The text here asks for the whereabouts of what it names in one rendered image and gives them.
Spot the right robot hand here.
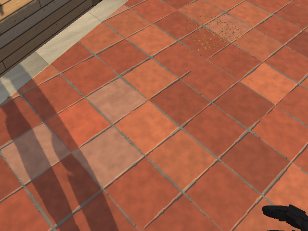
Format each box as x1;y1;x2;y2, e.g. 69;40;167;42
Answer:
262;204;308;231

